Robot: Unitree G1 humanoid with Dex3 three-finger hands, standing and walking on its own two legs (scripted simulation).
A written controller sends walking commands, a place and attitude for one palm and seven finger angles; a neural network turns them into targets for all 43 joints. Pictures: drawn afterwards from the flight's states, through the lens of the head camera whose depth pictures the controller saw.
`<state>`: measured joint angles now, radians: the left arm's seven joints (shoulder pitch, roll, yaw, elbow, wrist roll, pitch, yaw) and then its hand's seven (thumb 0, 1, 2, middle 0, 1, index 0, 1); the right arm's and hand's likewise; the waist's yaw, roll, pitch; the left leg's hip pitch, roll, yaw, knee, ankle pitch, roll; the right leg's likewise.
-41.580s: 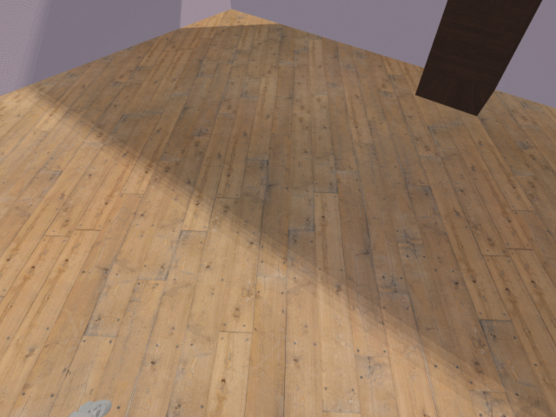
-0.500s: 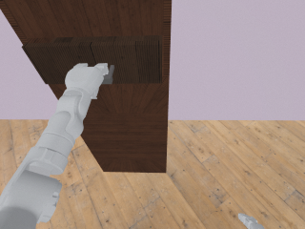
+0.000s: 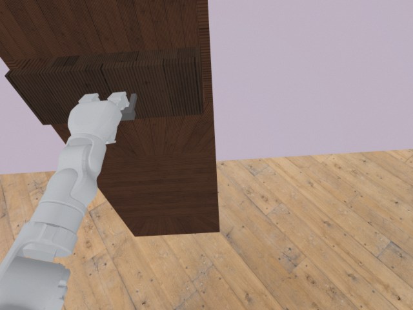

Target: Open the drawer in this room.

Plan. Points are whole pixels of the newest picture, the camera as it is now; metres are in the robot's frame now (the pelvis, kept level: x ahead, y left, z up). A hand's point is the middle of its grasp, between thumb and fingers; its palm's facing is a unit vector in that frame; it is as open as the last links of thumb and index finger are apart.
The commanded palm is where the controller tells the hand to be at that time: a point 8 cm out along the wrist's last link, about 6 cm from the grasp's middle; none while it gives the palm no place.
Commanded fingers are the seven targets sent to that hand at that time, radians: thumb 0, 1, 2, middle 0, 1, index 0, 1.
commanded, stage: pull the drawer open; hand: left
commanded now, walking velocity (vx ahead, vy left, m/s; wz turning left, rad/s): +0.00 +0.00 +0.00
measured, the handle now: (109, 107) +0.49 +0.21 +0.14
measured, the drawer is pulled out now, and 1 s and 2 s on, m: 0.05 0.11 0.22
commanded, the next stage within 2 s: none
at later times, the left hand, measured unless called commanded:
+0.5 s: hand (103, 149) +0.39 +0.20 +0.12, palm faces -0.01 -0.03 -1.00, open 5.7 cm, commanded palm +0.38 +0.21 +0.18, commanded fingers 0.00 0.90 0.90 -0.40 -1.35 -0.40 -1.35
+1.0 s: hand (102, 158) +0.37 +0.20 +0.12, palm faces +0.06 -0.08 -0.99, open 5.6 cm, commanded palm +0.31 +0.21 +0.18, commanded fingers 0.00 0.90 0.90 -0.40 -1.35 -0.40 -1.35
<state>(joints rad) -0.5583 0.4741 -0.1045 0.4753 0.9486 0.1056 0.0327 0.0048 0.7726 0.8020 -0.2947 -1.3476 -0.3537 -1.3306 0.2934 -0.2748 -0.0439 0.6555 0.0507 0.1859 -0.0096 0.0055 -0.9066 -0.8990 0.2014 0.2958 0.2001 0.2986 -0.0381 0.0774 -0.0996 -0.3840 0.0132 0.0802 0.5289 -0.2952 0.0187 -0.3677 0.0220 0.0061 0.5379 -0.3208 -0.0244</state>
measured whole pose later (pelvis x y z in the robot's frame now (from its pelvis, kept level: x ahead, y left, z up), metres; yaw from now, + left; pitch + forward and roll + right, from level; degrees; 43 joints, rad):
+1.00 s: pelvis -0.01 +0.00 +0.00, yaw -1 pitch +6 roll +1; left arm -0.31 0.49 -0.07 0.20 0.91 0.11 0.01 0.00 0.78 0.82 -0.27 -1.35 -0.35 -1.29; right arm 0.23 -0.29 -0.03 0.63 0.05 0.15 -0.01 0.01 -0.91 -0.90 0.20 0.30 0.20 0.30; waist -0.03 0.08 -0.07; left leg -0.31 0.01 0.10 0.49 -0.28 0.02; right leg -0.31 0.02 0.02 0.52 -0.31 -0.02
